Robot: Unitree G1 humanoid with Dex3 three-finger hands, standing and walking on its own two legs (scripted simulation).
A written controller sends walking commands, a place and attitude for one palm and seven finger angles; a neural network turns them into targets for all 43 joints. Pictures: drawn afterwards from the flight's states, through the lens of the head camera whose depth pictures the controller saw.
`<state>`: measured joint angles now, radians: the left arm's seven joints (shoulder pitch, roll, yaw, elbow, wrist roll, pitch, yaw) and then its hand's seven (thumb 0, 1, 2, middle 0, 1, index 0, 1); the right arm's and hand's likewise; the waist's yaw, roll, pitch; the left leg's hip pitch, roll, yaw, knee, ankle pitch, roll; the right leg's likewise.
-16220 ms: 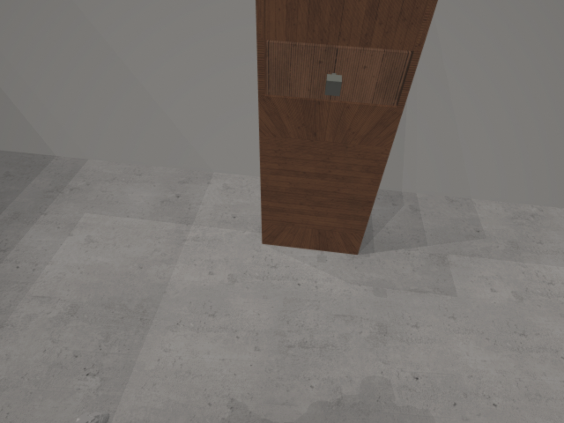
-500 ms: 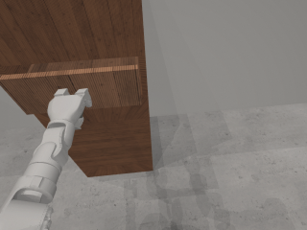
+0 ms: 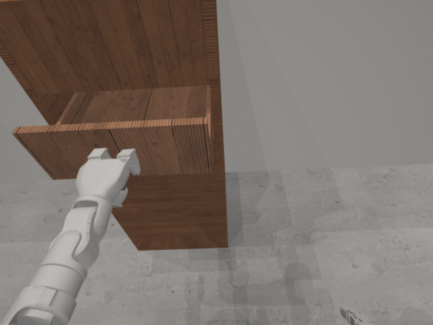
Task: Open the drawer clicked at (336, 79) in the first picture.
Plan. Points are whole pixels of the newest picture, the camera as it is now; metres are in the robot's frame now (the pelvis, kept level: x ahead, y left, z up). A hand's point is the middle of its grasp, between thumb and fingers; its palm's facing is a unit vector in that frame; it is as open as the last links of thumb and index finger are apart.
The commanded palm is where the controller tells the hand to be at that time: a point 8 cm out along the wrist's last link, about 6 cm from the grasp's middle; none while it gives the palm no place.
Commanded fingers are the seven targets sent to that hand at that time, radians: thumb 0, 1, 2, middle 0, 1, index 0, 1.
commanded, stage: pull the drawer open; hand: left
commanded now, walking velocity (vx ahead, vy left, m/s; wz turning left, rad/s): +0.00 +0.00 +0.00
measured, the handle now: (116, 169) +0.41 +0.23 +0.06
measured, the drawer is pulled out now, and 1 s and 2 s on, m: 0.13 0.23 0.30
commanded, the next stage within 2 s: open the thumb to release the handle in 1.90 s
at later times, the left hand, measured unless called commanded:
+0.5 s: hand (109, 216) +0.30 +0.22 +0.05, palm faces +0.02 -0.07 -1.00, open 7.2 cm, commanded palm +0.28 +0.22 +0.11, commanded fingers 0.00 0.90 0.90 -0.40 -1.35 -0.40 -1.35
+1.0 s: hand (102, 242) +0.25 +0.22 +0.05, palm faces +0.02 -0.11 -0.99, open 7.3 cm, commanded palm +0.22 +0.22 +0.11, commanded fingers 0.00 0.90 0.90 -0.40 -1.35 -0.40 -1.35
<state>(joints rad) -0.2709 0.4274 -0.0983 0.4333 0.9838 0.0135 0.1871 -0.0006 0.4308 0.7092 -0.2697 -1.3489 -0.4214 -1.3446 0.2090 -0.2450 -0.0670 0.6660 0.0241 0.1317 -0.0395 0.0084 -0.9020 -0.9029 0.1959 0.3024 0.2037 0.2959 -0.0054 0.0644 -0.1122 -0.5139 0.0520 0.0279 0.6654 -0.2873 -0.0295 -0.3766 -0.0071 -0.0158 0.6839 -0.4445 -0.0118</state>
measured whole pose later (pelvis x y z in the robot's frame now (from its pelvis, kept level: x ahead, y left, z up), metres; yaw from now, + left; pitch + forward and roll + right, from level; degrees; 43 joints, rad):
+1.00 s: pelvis -0.01 +0.00 +0.00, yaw +0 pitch +4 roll +1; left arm 0.16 0.40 -0.11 -0.01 0.98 0.05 0.21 0.04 0.42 0.69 -0.30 -1.35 -0.42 -1.34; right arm 0.12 -0.23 -0.03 0.64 0.00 0.06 -0.03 0.01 -0.90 -0.90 0.20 0.30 0.20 0.30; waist 0.05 0.07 -0.08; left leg -0.43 0.04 0.04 0.63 -0.27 -0.03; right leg -0.30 -0.02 -0.01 0.67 -0.43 -0.01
